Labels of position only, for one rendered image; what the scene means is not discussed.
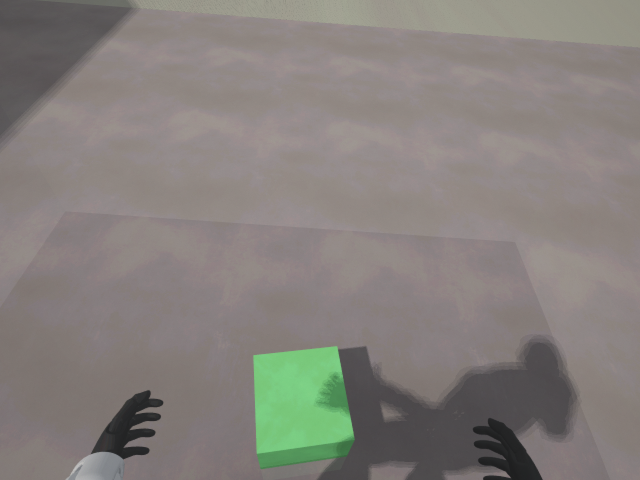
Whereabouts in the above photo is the robot left hand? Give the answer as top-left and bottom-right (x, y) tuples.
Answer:
(91, 390), (163, 459)

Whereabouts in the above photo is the robot left forearm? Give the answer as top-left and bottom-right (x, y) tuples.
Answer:
(66, 452), (125, 480)

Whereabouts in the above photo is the carton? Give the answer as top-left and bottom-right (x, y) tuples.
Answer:
(253, 346), (355, 469)

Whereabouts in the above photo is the robot right hand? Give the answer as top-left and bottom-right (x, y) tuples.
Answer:
(473, 418), (543, 480)

